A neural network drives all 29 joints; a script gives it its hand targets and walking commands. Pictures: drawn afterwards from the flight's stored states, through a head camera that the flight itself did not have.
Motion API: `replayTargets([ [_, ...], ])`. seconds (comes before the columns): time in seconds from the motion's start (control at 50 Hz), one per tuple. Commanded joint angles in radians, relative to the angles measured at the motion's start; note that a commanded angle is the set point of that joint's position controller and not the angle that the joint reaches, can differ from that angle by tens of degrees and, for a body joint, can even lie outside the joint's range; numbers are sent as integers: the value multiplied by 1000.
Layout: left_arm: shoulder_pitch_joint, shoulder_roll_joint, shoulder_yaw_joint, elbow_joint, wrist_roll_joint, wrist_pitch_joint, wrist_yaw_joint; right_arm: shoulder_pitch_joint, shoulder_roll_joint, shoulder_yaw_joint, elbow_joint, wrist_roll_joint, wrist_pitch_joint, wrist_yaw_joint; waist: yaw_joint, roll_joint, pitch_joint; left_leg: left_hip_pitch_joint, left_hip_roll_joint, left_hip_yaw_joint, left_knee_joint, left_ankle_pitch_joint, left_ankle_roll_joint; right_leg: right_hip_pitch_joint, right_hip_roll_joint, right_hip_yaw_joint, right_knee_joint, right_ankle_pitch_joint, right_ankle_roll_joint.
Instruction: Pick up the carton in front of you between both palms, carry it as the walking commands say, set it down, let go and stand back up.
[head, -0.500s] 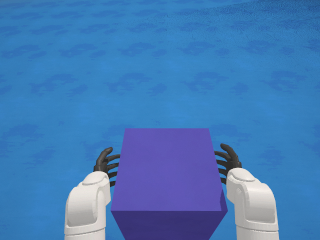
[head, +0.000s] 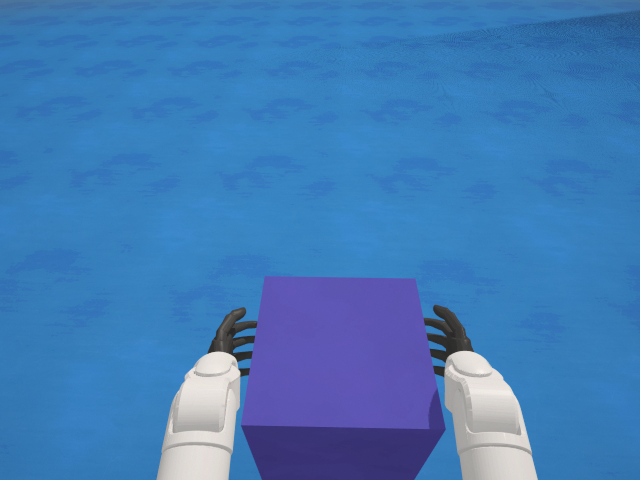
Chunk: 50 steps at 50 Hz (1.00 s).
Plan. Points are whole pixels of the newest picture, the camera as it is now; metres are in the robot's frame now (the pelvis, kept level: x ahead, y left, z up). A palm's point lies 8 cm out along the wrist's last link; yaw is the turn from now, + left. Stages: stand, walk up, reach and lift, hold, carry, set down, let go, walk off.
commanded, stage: carry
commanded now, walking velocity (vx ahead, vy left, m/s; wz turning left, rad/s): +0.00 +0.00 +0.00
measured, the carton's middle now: (337, 386) +0.29 +0.00 -0.05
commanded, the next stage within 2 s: hold in 1.12 s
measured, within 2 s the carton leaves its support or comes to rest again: neither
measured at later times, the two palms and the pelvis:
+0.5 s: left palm (211, 379) +0.25 +0.16 +0.04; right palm (458, 377) +0.26 -0.14 +0.04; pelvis -0.03 +0.01 +0.00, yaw +0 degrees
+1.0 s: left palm (210, 389) +0.24 +0.15 +0.04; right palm (462, 388) +0.24 -0.15 +0.04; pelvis -0.04 +0.00 +0.00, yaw +0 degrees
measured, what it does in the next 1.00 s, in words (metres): stands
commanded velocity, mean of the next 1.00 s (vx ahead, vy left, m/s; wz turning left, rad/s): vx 0.00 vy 0.00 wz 0.00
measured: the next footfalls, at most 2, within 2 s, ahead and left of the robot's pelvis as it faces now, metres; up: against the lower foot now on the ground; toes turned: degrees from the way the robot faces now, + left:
none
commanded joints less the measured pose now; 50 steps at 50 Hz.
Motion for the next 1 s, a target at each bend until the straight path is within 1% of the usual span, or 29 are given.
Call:
replayTargets([
  [0.0,-533,-865,-486,-42,-231,-131,-222,-477,866,485,-3,224,-110,222,1,7,-219,143,66,-66,-38,322,30,4,-121,86,-93,413,5],
  [0.04,-555,-896,-486,-19,-230,-156,-228,-499,894,486,20,222,-135,229,1,6,-229,145,65,-69,-43,316,32,6,-122,87,-95,399,3],
  [0.1,-555,-927,-504,-16,-238,-165,-235,-500,924,506,22,229,-143,235,1,2,-251,150,65,-70,-44,324,35,14,-123,86,-90,400,2],
  [0.2,-508,-930,-560,-80,-274,-116,-236,-449,930,564,-42,266,-93,234,1,0,-270,150,65,-69,-45,344,36,16,-124,82,-82,403,6],
  [0.28,-488,-900,-543,-81,-264,-89,-233,-426,902,544,-43,256,-67,230,0,2,-252,139,65,-70,-55,327,34,-3,-123,85,-91,361,7],
  [0.36,-517,-906,-552,-94,-273,-92,-233,-455,909,549,-53,264,-70,231,1,5,-226,126,64,-75,-72,283,34,-24,-123,91,-111,300,5],
  [0.42,-529,-912,-557,-99,-278,-94,-233,-468,913,555,-57,269,-72,232,1,6,-225,125,63,-77,-79,265,35,-27,-124,94,-119,278,3],
  [0.64,-513,-909,-545,-83,-270,-90,-233,-457,911,547,-43,263,-67,233,0,2,-232,121,61,-78,-84,254,33,-33,-125,97,-124,268,1],
  [0.98,-516,-912,-550,-90,-273,-90,-233,-459,914,551,-49,266,-68,234,0,2,-236,114,60,-78,-88,243,30,-42,-125,100,-125,257,-2],
])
